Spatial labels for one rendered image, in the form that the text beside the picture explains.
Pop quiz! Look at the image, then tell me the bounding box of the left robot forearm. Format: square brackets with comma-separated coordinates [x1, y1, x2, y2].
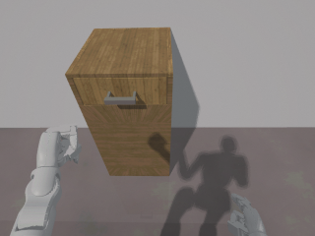
[10, 166, 62, 236]

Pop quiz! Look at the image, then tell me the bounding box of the handle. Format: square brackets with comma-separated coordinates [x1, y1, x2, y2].
[104, 90, 136, 105]

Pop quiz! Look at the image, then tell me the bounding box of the drawer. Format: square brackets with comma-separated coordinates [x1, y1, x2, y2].
[73, 77, 166, 105]

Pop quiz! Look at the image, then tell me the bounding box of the robot right hand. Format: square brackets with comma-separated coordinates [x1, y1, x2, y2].
[227, 193, 267, 236]

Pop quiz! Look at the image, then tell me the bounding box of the robot left hand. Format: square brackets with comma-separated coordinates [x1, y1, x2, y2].
[36, 123, 82, 169]

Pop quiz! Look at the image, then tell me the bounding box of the cabinet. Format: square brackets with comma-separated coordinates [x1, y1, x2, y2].
[65, 27, 173, 176]

